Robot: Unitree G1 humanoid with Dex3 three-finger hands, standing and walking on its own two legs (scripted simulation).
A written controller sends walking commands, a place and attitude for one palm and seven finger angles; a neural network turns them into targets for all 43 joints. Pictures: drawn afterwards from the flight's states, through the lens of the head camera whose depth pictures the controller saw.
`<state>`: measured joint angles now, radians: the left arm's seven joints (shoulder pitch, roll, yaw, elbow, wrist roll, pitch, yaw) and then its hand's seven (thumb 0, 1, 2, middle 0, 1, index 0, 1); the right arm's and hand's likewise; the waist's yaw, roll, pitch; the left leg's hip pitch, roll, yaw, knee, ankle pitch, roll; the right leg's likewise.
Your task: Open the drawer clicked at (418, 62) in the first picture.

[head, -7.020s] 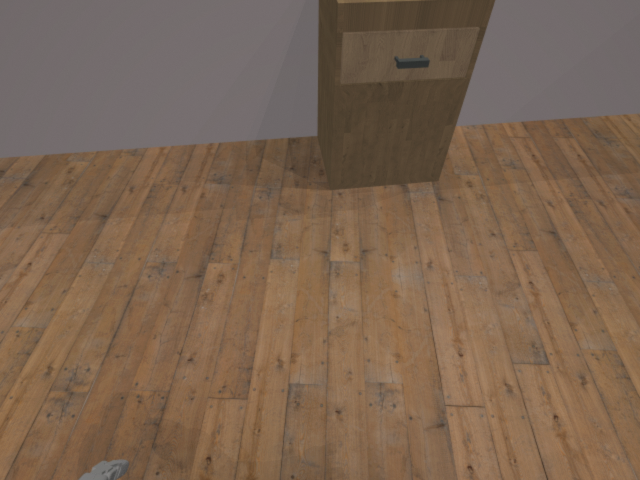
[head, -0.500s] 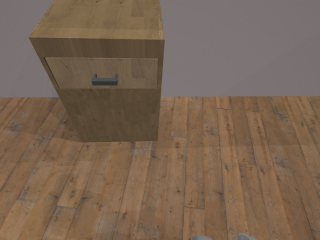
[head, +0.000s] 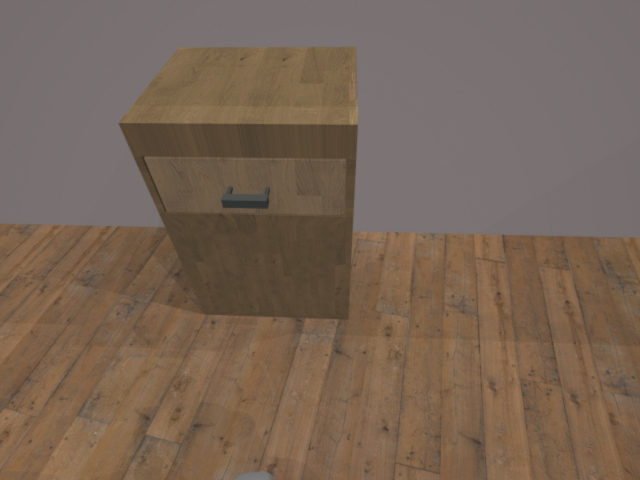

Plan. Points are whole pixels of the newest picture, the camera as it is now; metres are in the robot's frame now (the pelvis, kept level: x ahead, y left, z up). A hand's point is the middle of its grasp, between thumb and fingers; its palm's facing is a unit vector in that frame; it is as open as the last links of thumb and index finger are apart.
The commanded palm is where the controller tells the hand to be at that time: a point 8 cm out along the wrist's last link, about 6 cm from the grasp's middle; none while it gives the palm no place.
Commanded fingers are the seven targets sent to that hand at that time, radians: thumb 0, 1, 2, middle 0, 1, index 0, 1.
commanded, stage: take the last steps up to it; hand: left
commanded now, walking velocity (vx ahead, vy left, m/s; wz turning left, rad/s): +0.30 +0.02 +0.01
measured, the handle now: (247, 195) +0.78 +0.25 -0.16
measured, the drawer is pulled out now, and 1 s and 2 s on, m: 0.00 0.00 0.00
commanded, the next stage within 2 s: come to a stop and stand still in 0.62 s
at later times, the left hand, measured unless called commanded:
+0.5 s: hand (172, 449) +0.20 +0.26 -0.18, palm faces +0.02 -0.99 -0.17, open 7.4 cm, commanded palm none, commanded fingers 0.00 0.90 0.90 -0.20 -0.30 -0.20 -0.30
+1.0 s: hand (222, 365) +0.34 +0.21 -0.18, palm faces -0.02 -0.97 -0.24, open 7.2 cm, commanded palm none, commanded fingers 0.00 0.90 0.90 -0.20 -0.30 -0.20 -0.30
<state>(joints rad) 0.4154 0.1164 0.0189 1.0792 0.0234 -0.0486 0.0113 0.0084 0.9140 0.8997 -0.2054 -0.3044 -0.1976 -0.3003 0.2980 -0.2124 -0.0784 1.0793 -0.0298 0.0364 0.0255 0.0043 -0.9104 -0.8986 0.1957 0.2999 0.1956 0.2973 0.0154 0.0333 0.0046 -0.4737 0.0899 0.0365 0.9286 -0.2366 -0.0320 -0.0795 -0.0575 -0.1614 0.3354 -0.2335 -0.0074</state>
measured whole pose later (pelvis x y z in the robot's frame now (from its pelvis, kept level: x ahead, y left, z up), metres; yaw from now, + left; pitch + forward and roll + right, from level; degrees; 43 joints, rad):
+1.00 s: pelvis +0.24 +0.03 -0.01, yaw -3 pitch -1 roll +0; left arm 0.13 0.15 0.05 1.01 0.02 0.01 0.04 -0.02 0.94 0.90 -0.21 -0.30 -0.20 -0.30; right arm 0.20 -0.17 -0.06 1.04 -0.01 0.04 -0.03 0.00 -0.91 -0.90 0.20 0.30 0.20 0.30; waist -0.01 0.03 0.09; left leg -0.42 0.03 0.02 0.94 -0.47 -0.04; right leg -0.31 -0.04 -0.13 0.51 -0.18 -0.05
